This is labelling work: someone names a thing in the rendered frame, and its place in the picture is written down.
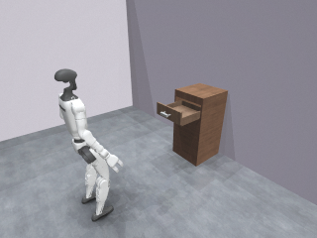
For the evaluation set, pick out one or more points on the robot head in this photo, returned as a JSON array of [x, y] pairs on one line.
[[67, 75]]

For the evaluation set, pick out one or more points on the robot right hand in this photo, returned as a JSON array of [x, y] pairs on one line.
[[111, 162]]

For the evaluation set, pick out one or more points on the handle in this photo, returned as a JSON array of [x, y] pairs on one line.
[[164, 114]]

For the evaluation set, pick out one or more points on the robot right foot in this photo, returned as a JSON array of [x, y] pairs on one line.
[[105, 211]]

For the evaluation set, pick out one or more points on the robot right upper arm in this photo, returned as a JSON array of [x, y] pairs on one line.
[[78, 110]]

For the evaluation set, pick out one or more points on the cabinet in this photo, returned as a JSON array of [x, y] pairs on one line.
[[199, 140]]

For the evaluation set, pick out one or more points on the robot right forearm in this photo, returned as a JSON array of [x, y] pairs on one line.
[[92, 143]]

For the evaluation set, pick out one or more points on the robot left upper arm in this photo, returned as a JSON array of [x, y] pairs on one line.
[[60, 114]]

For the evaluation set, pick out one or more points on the drawer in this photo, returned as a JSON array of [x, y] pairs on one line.
[[181, 112]]

